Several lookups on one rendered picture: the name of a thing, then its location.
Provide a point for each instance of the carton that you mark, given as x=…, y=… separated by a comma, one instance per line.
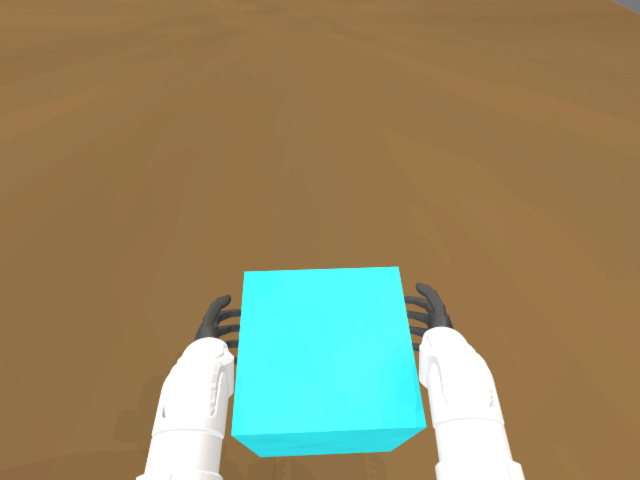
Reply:
x=325, y=363

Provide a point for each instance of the right robot forearm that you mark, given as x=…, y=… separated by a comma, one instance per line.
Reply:
x=466, y=414

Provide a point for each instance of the robot left hand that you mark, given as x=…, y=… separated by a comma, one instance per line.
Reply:
x=212, y=318

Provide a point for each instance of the robot right hand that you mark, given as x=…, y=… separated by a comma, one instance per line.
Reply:
x=436, y=317

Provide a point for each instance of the left robot forearm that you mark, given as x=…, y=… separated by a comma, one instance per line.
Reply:
x=191, y=415

